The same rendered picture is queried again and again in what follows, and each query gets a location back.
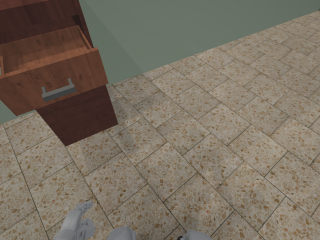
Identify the drawer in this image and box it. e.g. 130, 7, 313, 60
0, 25, 109, 116

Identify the robot left forearm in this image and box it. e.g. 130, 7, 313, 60
52, 229, 77, 240

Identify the cabinet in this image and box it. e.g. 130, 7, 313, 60
0, 0, 118, 146

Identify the robot left hand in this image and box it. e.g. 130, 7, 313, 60
59, 201, 96, 240

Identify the robot left thigh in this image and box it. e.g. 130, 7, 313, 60
106, 226, 137, 240

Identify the handle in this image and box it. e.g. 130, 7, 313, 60
41, 78, 77, 102

